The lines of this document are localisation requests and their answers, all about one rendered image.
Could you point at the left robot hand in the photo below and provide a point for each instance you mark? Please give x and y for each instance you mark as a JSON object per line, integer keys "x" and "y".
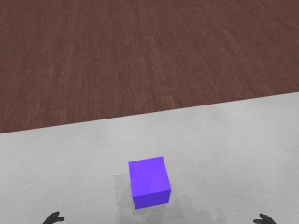
{"x": 53, "y": 218}

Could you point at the right robot hand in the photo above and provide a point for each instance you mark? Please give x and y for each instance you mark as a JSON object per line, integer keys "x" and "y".
{"x": 265, "y": 219}

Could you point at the carton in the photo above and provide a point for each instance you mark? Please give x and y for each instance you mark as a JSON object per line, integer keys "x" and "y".
{"x": 150, "y": 185}

